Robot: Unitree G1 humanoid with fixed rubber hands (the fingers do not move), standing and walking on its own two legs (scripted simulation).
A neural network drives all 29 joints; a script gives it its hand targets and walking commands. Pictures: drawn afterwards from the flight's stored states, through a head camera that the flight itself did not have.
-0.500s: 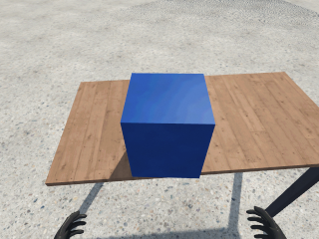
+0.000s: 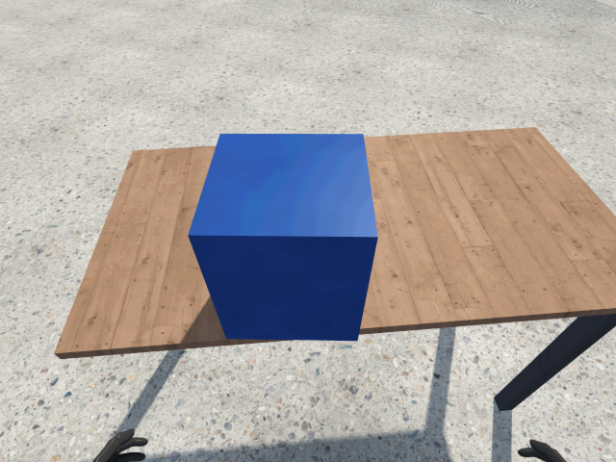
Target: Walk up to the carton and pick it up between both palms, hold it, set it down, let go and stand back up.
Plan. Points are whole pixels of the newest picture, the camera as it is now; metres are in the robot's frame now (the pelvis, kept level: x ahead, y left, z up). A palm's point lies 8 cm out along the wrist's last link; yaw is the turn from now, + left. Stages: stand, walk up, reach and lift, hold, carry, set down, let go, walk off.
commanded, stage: walk up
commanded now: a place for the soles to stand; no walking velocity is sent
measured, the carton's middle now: (291, 241) +0.43 +0.03 +0.04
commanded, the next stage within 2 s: reach and lift in 1.94 s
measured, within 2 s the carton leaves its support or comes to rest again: neither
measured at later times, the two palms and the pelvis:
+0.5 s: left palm out of the picture +0.10 +0.26 -0.11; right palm out of the picture +0.09 -0.34 -0.06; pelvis -0.01 -0.03 -0.01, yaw +1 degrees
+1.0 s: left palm out of the picture +0.09 +0.24 -0.09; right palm out of the picture +0.10 -0.35 -0.08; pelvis +0.00 -0.06 -0.01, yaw +3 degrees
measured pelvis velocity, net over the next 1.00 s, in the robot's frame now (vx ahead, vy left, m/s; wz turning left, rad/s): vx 0.00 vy -0.06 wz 0.05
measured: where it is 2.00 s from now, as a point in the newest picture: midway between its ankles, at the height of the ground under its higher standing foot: outside the picture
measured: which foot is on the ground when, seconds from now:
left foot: up 0.00-0.16, down 0.18-1.00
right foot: down 0.00-0.20, up 0.22-0.48, down 0.50-1.00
